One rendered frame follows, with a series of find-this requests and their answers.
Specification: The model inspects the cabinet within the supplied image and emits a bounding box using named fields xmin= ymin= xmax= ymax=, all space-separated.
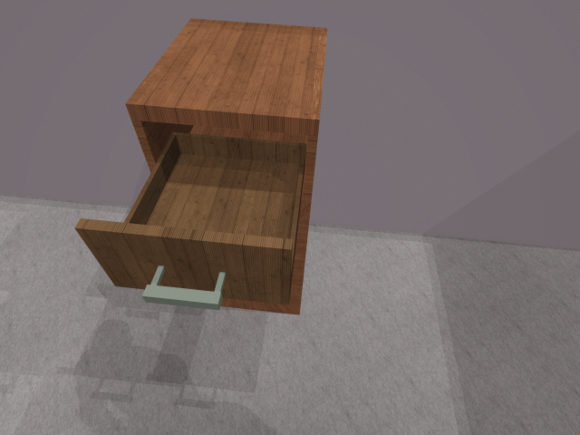
xmin=125 ymin=18 xmax=327 ymax=315

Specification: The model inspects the handle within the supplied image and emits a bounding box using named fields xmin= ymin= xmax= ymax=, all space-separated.
xmin=142 ymin=266 xmax=226 ymax=310

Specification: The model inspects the drawer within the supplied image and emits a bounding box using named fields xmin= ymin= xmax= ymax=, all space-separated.
xmin=75 ymin=132 xmax=306 ymax=305

